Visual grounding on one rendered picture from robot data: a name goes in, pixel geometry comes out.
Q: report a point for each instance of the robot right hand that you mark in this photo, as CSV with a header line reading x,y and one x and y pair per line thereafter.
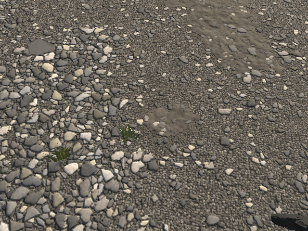
x,y
292,222

